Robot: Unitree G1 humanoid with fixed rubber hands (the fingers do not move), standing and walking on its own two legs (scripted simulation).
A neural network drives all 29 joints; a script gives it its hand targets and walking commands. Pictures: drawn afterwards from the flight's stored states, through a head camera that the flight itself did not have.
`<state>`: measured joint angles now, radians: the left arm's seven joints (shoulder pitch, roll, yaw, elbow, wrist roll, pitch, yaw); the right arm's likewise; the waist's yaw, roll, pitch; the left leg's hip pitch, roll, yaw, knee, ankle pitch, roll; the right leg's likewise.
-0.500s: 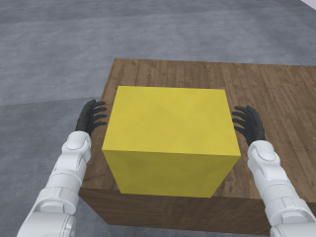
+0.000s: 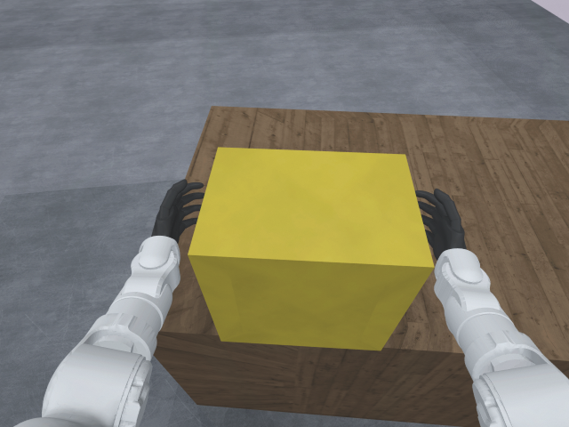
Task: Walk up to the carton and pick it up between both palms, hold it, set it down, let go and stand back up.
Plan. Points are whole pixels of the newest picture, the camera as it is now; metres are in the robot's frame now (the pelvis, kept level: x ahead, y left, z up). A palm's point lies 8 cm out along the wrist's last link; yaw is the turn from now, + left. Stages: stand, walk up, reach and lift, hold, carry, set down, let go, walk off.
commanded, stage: reach and lift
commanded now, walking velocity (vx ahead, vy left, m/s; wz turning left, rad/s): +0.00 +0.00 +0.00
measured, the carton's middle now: (305, 256) +0.38 +0.00 +0.00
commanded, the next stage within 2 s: none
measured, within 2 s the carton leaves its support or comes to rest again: leaves its support in 1.42 s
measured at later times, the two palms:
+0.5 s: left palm (185, 236) +0.38 +0.18 +0.04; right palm (428, 245) +0.39 -0.19 +0.04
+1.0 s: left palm (186, 236) +0.38 +0.18 +0.04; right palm (428, 244) +0.39 -0.19 +0.04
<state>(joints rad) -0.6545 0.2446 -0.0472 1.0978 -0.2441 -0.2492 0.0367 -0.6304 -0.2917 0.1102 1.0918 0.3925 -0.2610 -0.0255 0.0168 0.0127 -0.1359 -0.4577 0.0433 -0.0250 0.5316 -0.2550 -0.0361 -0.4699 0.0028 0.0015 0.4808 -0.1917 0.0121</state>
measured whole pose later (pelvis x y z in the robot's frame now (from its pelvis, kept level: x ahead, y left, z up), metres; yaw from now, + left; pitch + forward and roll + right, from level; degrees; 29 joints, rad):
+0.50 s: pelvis -0.01 +0.00 -0.01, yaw +0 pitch +13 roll -1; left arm -0.75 0.18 -0.03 1.22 -0.22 -0.33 0.09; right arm -0.73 -0.21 0.04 1.17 0.31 -0.27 -0.09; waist 0.01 0.01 -0.17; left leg -0.60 0.04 -0.04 0.64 -0.28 -0.04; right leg -0.61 0.00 -0.01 0.59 -0.22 0.01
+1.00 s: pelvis +0.00 +0.00 -0.01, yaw +1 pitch +13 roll -1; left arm -0.70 0.17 0.00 1.19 -0.18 -0.35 0.09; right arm -0.67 -0.19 0.01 1.10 0.26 -0.26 -0.10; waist 0.00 0.02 -0.16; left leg -0.55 0.04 -0.05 0.59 -0.27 -0.04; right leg -0.55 0.00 -0.01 0.53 -0.21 0.01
